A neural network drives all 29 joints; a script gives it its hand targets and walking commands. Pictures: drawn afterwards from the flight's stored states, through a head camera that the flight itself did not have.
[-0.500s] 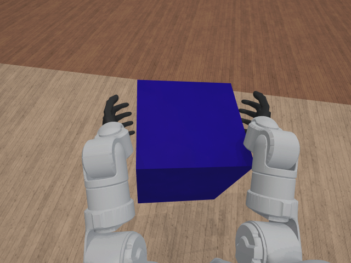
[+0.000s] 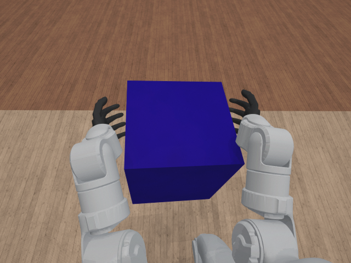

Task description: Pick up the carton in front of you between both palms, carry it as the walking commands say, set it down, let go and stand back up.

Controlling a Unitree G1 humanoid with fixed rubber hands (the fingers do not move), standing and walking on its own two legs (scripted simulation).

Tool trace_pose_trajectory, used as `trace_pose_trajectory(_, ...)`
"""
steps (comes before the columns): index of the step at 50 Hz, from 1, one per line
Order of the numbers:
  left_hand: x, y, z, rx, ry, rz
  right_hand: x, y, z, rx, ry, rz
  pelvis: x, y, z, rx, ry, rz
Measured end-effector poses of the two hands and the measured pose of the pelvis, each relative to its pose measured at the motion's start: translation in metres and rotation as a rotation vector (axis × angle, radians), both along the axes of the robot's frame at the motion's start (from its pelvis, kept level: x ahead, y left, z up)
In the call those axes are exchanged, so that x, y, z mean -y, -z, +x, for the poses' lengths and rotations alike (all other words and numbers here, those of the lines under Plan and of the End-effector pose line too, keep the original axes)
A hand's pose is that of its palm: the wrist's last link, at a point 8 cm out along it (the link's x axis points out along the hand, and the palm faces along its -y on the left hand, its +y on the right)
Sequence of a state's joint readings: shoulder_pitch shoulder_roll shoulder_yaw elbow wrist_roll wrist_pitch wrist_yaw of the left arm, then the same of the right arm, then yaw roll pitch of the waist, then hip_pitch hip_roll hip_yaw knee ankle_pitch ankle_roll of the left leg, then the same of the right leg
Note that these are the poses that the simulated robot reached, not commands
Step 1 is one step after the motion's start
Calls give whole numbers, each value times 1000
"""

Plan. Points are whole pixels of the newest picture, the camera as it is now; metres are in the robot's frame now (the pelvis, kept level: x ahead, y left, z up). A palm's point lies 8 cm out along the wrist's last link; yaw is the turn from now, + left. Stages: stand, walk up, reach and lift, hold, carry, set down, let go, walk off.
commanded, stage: carry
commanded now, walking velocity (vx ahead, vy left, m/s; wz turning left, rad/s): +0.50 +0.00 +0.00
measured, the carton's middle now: (173, 147) +0.36 -0.02 +0.03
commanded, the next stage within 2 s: none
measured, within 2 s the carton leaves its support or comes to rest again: neither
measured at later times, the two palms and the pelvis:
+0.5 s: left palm (96, 30) +0.64 +0.14 +0.20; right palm (206, 22) +0.67 -0.15 +0.19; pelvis +0.30 -0.03 +0.03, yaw +1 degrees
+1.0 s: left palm out of the picture +0.94 +0.13 +0.21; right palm out of the picture +0.97 -0.16 +0.22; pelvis +0.61 -0.03 +0.06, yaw +1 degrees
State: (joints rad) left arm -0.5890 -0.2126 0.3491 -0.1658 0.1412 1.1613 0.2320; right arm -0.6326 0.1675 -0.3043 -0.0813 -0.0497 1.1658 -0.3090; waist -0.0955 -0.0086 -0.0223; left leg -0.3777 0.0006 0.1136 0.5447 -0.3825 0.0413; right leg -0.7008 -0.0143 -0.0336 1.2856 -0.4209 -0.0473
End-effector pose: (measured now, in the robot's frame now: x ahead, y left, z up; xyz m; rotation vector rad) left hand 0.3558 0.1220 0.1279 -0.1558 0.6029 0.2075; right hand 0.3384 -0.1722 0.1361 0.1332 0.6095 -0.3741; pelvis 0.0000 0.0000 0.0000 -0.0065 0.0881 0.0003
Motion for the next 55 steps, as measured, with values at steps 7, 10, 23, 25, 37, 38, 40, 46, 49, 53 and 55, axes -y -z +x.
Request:
trace_pose_trajectory(7,-2,-28,81,106,-49,35,-1,-28,101,112,-45,-15,15,-5,90,-14,-2,-4)
trace_pose_trajectory(10,-3,-33,116,110,-89,74,-2,-28,149,124,-86,-32,27,2,134,5,-18,-27)
trace_pose_trajectory(23,-22,-60,250,65,-184,70,-22,-44,303,72,-106,-20,32,-34,274,-4,-23,1)
trace_pose_trajectory(25,-23,-69,280,91,-165,70,-22,-53,328,100,-95,-34,26,-35,301,-8,-22,3)
trace_pose_trajectory(37,-5,-60,444,-17,17,23,-6,-60,444,-4,-1,-7,-6,-54,446,-1,-2,3)
trace_pose_trajectory(38,-4,-61,454,-13,15,15,-5,-62,454,2,2,-4,-6,-56,456,-2,-1,0)
trace_pose_trajectory(40,-3,-66,476,13,7,7,-4,-70,478,30,0,-3,-4,-60,477,-5,0,-2)
trace_pose_trajectory(46,-3,-86,547,88,-41,51,-4,-89,567,113,-41,-15,10,-62,557,-13,-1,-12)
trace_pose_trajectory(49,-6,-88,579,84,-87,84,-6,-86,616,115,-87,-37,23,-56,599,9,-18,-33)
trace_pose_trajectory(53,-16,-83,607,-6,-154,89,-19,-78,667,26,-133,-35,31,-70,642,9,-15,-13)
trace_pose_trajectory(55,-21,-85,623,-31,-178,86,-24,-76,688,-4,-135,-19,31,-78,662,7,-15,-5)
